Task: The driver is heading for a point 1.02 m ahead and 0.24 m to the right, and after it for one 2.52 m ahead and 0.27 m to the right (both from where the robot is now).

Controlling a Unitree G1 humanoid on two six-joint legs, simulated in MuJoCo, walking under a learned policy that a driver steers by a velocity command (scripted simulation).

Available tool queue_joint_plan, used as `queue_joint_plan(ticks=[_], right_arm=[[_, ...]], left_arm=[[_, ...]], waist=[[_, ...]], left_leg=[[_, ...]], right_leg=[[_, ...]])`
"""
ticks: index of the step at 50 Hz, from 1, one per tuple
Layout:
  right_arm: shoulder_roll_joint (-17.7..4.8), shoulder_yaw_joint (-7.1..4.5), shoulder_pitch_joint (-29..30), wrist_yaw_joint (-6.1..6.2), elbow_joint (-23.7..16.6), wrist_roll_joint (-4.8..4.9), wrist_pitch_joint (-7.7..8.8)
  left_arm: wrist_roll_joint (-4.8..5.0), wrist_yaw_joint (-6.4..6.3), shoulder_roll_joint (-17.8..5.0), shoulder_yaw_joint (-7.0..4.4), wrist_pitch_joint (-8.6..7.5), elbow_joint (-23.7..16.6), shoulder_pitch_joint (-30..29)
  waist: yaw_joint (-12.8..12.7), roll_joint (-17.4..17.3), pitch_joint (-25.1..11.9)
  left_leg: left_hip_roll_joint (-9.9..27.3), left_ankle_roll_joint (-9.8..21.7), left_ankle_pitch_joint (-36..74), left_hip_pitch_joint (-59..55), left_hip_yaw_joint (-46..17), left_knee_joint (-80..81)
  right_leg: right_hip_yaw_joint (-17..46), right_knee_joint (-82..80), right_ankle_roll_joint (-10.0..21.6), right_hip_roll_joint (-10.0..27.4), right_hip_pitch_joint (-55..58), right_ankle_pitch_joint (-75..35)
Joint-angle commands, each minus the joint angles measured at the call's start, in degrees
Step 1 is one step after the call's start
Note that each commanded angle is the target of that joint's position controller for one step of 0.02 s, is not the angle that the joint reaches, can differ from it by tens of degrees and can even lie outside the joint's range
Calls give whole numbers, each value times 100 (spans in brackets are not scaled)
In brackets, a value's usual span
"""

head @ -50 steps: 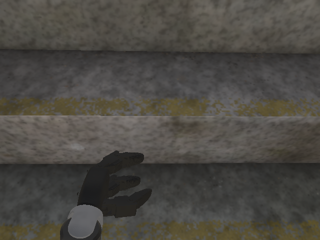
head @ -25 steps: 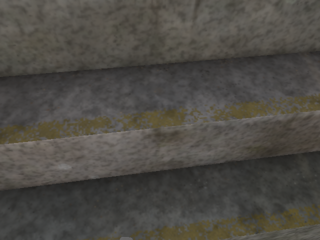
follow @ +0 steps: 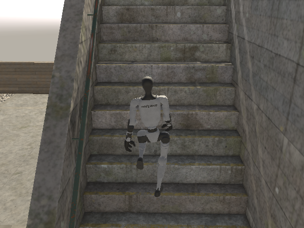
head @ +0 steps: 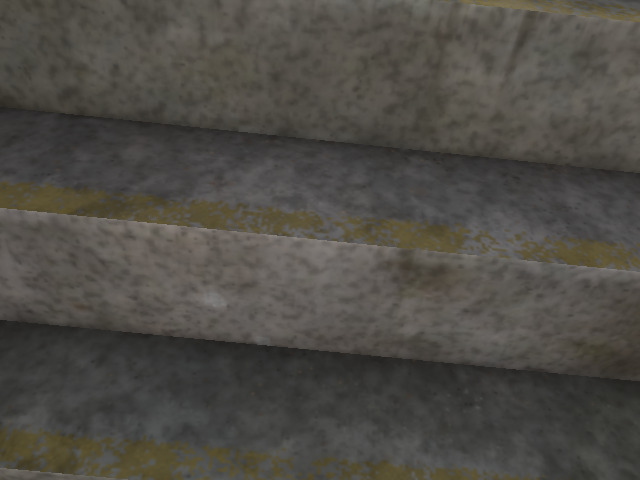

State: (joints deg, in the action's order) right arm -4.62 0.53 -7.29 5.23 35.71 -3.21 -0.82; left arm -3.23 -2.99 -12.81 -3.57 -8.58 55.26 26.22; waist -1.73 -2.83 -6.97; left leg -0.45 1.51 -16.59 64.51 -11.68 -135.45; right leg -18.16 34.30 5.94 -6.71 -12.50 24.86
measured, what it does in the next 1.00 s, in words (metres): climbs, turning right: left foot 0.23 m higher, then right foot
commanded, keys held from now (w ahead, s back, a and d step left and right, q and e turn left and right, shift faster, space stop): no key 0.28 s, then e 0.72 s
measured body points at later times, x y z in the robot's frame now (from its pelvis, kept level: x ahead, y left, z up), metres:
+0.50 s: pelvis +0.11 +0.15 +0.18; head +0.13 +0.18 +0.62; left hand +0.24 +0.41 +0.06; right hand +0.23 -0.08 +0.05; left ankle +0.17 +0.24 -0.48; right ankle +0.09 +0.01 -0.29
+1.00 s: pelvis +0.18 +0.14 +0.24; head +0.19 +0.12 +0.69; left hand +0.38 +0.35 +0.14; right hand +0.23 -0.15 +0.12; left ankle +0.16 +0.27 -0.44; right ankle +0.19 +0.03 -0.48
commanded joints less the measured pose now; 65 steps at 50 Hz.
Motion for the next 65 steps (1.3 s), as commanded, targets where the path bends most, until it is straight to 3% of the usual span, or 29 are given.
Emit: queue_joint_plan(ticks=[1,4,8,10,11,12,13,14,15,16,17,18,20,22,25,30,36,41,42,44,46,47,48,49,50,53,58,64,65], right_arm=[[-850,-255,2232,-155,-1089,116,136],[-221,-59,2167,-198,-1284,211,135],[-120,67,2696,-263,-1841,173,130],[62,217,2671,-340,-2170,205,72],[-52,260,2203,-450,-1997,385,54],[105,257,1838,-375,-1764,633,-32],[-107,82,512,-309,-1023,559,-81],[-536,-81,-905,-231,-612,501,-47],[-1148,-321,-1911,-172,-399,247,35],[-1692,-514,-2025,-54,-290,182,-105],[-1728,-589,-987,-114,-501,130,-73],[-1772,-653,-323,-198,-295,78,-18],[-735,-328,451,-281,273,248,142],[-477,-273,832,-402,604,179,329],[-406,-253,330,-360,1009,152,582],[-853,-315,-89,25,753,145,560],[-1132,-510,-516,109,576,126,572],[-1528,-590,-493,120,446,133,376],[-1629,-622,-647,53,435,84,349],[-1493,-585,-636,-65,430,66,305],[-1417,-574,-1123,-176,578,154,127],[-1417,-554,-1098,-218,550,224,128],[-1338,-549,-715,-245,40,222,178],[-1209,-503,-275,-247,-280,250,176],[-986,-506,-322,-251,-141,260,184],[-715,-376,241,-348,-700,6,205],[-721,-282,-3,-359,-638,108,177],[-871,-275,-352,-123,-560,310,-24],[-893,-275,-61,-66,-496,242,67]], left_arm=[[33,-89,-627,-115,-280,-537,225],[85,9,-531,-121,-176,-361,324],[90,16,-474,-165,0,-70,440],[144,-50,-325,-126,187,73,385],[287,40,-552,-136,303,-130,-342],[334,122,-730,-142,271,-195,-18],[370,181,-911,-147,223,-50,517],[408,413,-1439,-256,56,-149,162],[665,600,-1375,-251,-52,-558,-433],[636,789,-945,-233,-39,-792,-1035],[366,707,-345,-206,60,-856,-1089],[248,545,120,-173,209,-1262,-1446],[44,371,606,14,442,-1562,-1447],[55,319,507,-12,614,-1277,-534],[62,49,750,98,870,-1520,-861],[33,-141,321,-65,1110,-1641,-1356],[-77,131,265,-201,1141,-2012,-1840],[339,373,359,-20,1164,-2211,-2060],[274,304,224,-49,1194,-2279,-1879],[120,219,146,-37,1114,-2157,-1634],[166,248,117,-52,796,-1845,-1278],[119,283,28,-99,700,-1745,-962],[148,274,-572,-301,723,-1738,-580],[106,141,-872,-415,820,-1980,-353],[5,73,-904,-418,879,-2240,-919],[101,-60,-922,-326,871,-2258,-1694],[114,-17,-776,-274,742,-2101,-1726],[9,-128,-829,-388,934,-2148,-1843],[103,-79,-506,-348,976,-2164,-1565]], waist=[[-340,-1341,2000],[-341,-145,1774],[-495,386,1335],[-373,991,1048],[-88,829,838],[-182,1325,87],[133,1021,-920],[948,1481,-2054],[1493,334,-2718],[1626,-950,-2896],[1335,-372,-2445],[729,-267,-1512],[-150,103,372],[-599,-123,701],[-606,-305,1094],[-230,-151,607],[40,-101,648],[173,-771,452],[207,-1000,464],[299,-776,585],[222,382,329],[-33,623,137],[-216,1447,5],[-539,1694,-453],[-370,877,-585],[215,631,634],[260,588,277],[392,2024,-55],[62,1524,-70]], left_leg=[[518,161,95,3014,-286,317],[754,346,-623,2942,390,177],[1217,404,-1518,2853,1158,1554],[1316,567,-1349,1635,1257,2926],[1093,556,-1329,-940,2168,5552],[643,755,-2143,-2916,2103,5900],[-249,778,-1910,-4040,2827,5751],[-176,969,-873,-5523,1560,6166],[1204,1428,-535,-6713,-913,7706],[1833,1632,-293,-6655,-3015,9962],[2072,1497,-1008,-5859,-3239,10487],[2193,1205,-1248,-5226,-2362,10182],[1946,754,-779,-3096,-716,9008],[1777,806,-1124,-2392,-10,9271],[1896,514,-517,-2854,732,10005],[2364,1006,643,-3934,1114,10535],[2479,870,-249,-5320,1519,11044],[2096,696,501,-5434,2462,11723],[2249,772,741,-5817,2358,11747],[2597,803,2323,-6192,2358,11240],[2025,502,3191,-6402,2809,9511],[1917,345,2235,-5603,2733,8619],[1450,-106,41,-3524,2678,7766],[680,-510,-1491,-2820,1981,6119],[696,-701,-1157,-2755,1237,4536],[507,-446,364,-1947,1007,3556],[249,-171,926,-2246,1083,4283],[-52,210,-1067,-4530,1324,8922],[-330,118,-967,-4673,1532,9503]], right_leg=[[4363,-2975,1318,3490,1113,770],[3078,-2843,1048,3019,1380,-381],[1951,-3042,589,2545,1973,-1384],[1414,-3344,536,2153,1597,-2642],[800,-3933,746,1702,220,-3017],[880,-3428,875,1948,-24,-4770],[882,-2335,820,2291,702,-9249],[1040,-690,451,2067,434,-10691],[1264,1412,-62,1439,-699,-8787],[1923,3901,-300,304,-1511,-2681],[3508,6832,-543,29,-2516,-1844],[3422,7692,-559,110,-3476,-2225],[2874,7438,-397,434,-3603,-3198],[2540,8411,-326,126,-3612,-2959],[2532,8035,-402,259,-4592,-3205],[2215,8255,-643,355,-4583,-3267],[2006,6992,-598,655,-4739,-2901],[880,2330,-382,1198,-2180,-660],[757,1867,-298,1273,-2098,-140],[838,1233,-70,1313,-2067,-132],[761,-627,62,734,-1212,-1152],[1127,-748,38,775,-294,-1618],[2949,-262,449,1837,1034,-4391],[4951,-1264,1300,2715,967,-4240],[4901,-1638,1601,2914,633,-3545],[3630,-1117,1169,2014,-594,-1972],[3336,-991,850,1760,-484,-2008],[3408,-1168,704,1673,-799,-2802],[3280,-995,592,1354,-825,-2600]])
Keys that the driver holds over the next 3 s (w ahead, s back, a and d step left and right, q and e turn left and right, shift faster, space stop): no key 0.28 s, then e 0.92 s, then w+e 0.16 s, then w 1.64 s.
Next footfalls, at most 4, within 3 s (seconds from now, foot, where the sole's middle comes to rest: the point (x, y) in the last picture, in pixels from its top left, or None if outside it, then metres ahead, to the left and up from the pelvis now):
0.26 left None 0.21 0.25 -0.51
0.94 right None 0.23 0.02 -0.51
1.36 left None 0.26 0.26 -0.51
1.76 right None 0.26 -0.07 -0.51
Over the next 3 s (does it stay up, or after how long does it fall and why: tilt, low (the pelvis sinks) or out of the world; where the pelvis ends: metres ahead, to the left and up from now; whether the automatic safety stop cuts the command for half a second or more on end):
stays up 0.22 0.15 0.33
